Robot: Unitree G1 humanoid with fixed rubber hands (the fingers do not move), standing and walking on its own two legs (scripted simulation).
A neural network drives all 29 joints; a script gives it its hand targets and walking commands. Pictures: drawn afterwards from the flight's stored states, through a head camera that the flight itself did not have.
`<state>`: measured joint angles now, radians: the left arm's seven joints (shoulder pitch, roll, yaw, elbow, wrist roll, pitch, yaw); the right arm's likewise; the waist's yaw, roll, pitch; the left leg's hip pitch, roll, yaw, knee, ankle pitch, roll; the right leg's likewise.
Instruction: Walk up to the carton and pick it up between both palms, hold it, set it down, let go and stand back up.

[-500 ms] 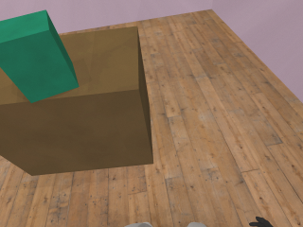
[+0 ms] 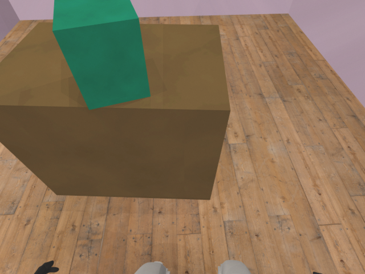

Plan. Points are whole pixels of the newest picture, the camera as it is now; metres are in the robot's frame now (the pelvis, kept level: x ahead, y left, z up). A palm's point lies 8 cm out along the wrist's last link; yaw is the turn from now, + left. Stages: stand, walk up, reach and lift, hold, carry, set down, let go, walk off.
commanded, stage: walk up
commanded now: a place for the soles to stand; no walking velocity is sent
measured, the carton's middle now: (106, 50) +0.71 +0.25 +0.10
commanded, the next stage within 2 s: none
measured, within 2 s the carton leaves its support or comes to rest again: neither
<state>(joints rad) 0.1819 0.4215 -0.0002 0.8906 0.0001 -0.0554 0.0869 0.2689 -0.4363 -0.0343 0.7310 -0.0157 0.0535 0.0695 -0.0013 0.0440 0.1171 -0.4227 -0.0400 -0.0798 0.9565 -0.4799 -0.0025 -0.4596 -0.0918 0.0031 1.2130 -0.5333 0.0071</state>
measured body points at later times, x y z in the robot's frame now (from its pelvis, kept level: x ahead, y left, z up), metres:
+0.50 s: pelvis +0.06 +0.08 -0.01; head +0.10 +0.05 +0.44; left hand +0.07 +0.42 -0.10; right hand +0.19 -0.24 -0.13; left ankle +0.14 +0.21 -0.68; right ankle +0.05 -0.12 -0.69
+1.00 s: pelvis +0.09 +0.13 +0.00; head +0.11 +0.08 +0.44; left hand +0.14 +0.47 -0.08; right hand +0.19 -0.17 -0.14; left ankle +0.15 +0.22 -0.68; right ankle +0.12 +0.01 -0.69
